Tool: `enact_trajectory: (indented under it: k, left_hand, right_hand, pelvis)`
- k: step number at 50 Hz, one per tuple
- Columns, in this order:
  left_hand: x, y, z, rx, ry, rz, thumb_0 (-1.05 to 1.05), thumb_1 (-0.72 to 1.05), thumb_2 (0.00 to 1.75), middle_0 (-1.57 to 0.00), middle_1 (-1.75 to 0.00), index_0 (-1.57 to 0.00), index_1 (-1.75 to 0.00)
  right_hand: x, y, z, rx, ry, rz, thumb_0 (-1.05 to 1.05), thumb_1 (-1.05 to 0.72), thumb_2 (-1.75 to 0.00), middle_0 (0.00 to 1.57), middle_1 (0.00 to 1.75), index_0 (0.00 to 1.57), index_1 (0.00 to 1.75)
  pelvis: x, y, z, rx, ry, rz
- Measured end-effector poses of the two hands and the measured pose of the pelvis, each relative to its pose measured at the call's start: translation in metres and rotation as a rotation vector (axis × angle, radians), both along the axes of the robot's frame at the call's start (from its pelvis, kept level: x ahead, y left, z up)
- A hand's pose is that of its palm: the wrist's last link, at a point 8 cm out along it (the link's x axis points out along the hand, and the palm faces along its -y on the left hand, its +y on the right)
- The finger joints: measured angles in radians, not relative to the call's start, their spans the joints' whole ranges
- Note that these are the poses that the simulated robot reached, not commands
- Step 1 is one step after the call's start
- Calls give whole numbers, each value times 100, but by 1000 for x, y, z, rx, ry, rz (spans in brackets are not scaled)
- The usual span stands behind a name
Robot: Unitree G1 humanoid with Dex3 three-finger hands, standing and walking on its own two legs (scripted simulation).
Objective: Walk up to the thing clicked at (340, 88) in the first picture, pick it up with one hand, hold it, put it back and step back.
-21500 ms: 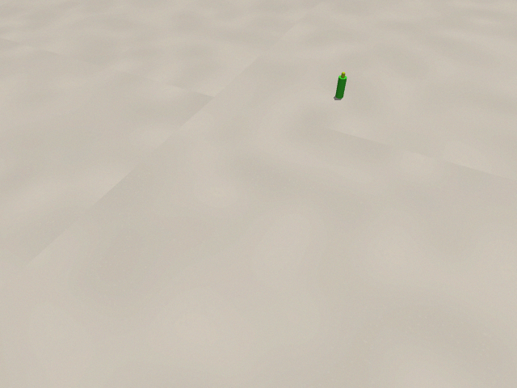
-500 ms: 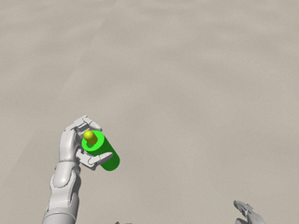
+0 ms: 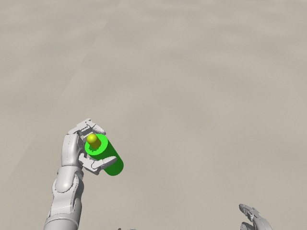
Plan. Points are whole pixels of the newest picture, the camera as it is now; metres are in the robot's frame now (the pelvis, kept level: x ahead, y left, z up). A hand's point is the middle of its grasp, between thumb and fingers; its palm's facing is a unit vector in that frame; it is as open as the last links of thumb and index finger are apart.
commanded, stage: crouch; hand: left
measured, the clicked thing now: (104, 153) +0.32 +0.15 +0.03
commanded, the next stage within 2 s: lower in 1.76 s
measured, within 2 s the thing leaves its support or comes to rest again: neither
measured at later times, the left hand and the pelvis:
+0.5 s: hand (110, 162) +0.37 +0.18 -0.14, palm faces +0.06 -1.00 -0.01, open 9.3 cm; pelvis -0.03 +0.00 -0.13, yaw -1 degrees
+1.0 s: hand (119, 176) +0.40 +0.19 -0.36, palm faces +0.12 -0.99 -0.01, open 9.3 cm; pelvis -0.08 +0.00 -0.33, yaw -3 degrees
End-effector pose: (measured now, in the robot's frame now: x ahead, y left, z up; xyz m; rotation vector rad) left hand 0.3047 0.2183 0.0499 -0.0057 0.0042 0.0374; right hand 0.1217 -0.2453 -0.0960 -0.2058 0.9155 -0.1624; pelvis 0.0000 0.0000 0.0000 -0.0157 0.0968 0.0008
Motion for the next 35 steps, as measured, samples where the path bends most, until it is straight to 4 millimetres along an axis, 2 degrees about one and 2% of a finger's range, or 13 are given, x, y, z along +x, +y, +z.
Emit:
enact_trajectory:
  k: [7, 12, 16, 20, 25, 35]
  left_hand:
    - [2, 0, -25, -12, 29, 24, -4, -51, 99, -91, -124, -95, -125]
    - [5, 1, -61, -16, 58, 34, -4, -52, 99, -90, -125, -95, -125]
    - [12, 4, -94, -13, 41, 38, -4, -52, 100, -90, -126, -94, -127]
    - [23, 8, -132, -1, 7, 31, -4, -52, 101, -89, -126, -94, -127]
    - [37, 11, -188, 14, -5, 18, -4, -52, 101, -89, -127, -93, -128]
    - [46, 17, -288, 12, 4, 60, -3, -51, 104, -87, -128, -92, -129]
  right_hand:
    - [-3, 0, -9, 2, 23, 14, 0, -91, -90, 20, 30, 20, 30]
    - [-10, -5, -26, -12, 60, 28, 0, -90, -90, 20, 30, 20, 30]
    - [-18, -12, -50, -35, 98, 38, 0, -90, -90, 20, 30, 20, 30]
    - [-27, -19, -84, -57, 142, 51, 0, -90, -90, 20, 30, 20, 30]
    - [-35, -23, -137, -68, 191, 68, 0, -90, -90, 20, 30, 20, 30]
    - [-53, -14, -241, -28, 282, 107, 0, -91, -90, 20, 30, 20, 30]
  pelvis:
    - [-4, 0, -8, -1, 39, 1]
    - [-8, -1, -23, -3, 104, 1]
    - [-13, -3, -47, -5, 178, 0]
    - [-18, -3, -81, -11, 265, 0]
    - [-25, -3, -130, -15, 361, -7]
    - [-46, -3, -217, -16, 469, -23]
